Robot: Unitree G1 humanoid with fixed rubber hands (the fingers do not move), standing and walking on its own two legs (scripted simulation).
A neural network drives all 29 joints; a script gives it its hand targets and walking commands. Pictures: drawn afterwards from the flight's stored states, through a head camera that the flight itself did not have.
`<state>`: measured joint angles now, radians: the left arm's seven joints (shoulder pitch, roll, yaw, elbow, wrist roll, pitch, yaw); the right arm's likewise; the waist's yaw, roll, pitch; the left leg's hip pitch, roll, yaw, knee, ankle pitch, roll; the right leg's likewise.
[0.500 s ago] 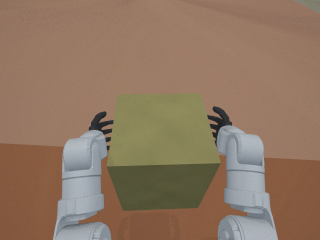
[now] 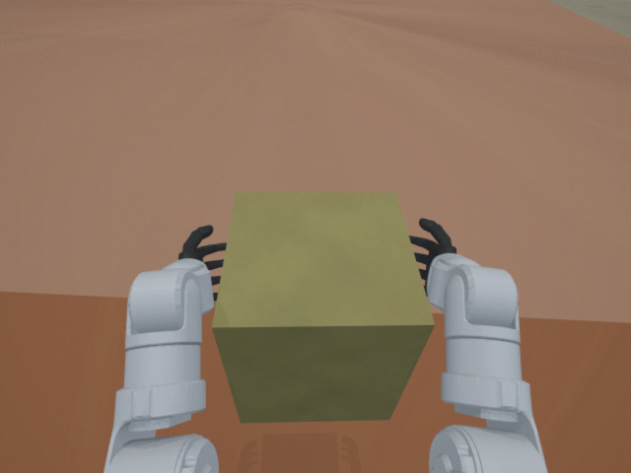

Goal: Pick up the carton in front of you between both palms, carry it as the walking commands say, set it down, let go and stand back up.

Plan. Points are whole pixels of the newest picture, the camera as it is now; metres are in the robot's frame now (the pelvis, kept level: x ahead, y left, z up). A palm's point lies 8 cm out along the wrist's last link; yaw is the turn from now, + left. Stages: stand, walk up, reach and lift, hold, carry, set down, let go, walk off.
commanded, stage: carry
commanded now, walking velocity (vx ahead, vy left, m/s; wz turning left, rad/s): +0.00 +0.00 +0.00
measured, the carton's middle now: (316, 311) +0.33 +0.00 +0.06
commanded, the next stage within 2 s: none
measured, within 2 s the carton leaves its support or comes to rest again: neither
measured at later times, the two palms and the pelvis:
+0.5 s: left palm (197, 285) +0.31 +0.14 +0.13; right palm (450, 278) +0.32 -0.16 +0.14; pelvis -0.01 -0.01 +0.00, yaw +1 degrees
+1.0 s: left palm (226, 189) +0.46 +0.13 +0.17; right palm (439, 178) +0.46 -0.17 +0.19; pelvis +0.12 -0.02 +0.01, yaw -2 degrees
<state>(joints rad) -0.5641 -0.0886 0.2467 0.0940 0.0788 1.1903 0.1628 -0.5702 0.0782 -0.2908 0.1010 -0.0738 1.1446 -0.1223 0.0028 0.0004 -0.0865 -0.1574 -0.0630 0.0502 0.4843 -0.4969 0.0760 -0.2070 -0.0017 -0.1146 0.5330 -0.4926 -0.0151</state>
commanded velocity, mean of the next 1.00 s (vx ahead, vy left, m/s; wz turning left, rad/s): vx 0.28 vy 0.00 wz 0.00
